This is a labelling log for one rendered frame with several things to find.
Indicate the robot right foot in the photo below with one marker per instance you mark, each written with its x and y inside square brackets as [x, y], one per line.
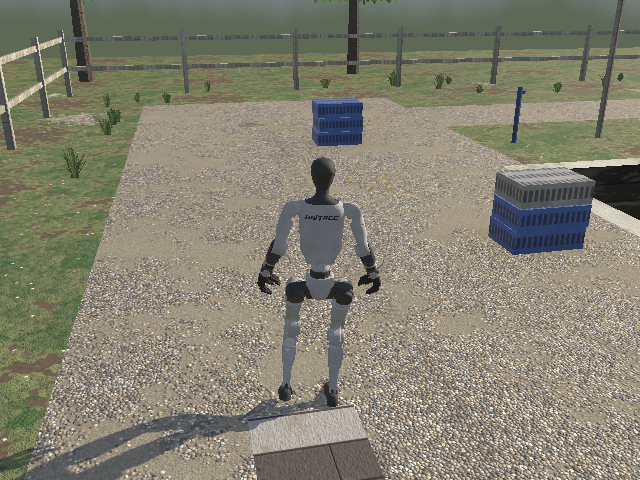
[332, 398]

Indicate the robot right forearm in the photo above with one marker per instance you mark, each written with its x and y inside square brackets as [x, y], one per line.
[370, 264]

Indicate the right robot thigh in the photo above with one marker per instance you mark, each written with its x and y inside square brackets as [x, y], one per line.
[342, 298]

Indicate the robot left upper arm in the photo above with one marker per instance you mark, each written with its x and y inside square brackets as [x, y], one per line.
[290, 209]

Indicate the robot right upper arm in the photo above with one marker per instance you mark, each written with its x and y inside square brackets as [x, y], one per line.
[352, 211]

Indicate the robot left forearm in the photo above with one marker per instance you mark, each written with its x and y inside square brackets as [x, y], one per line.
[269, 262]

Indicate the right robot hand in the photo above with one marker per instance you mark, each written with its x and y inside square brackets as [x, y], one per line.
[376, 283]

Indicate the left robot hand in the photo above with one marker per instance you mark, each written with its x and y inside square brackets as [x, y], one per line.
[270, 280]

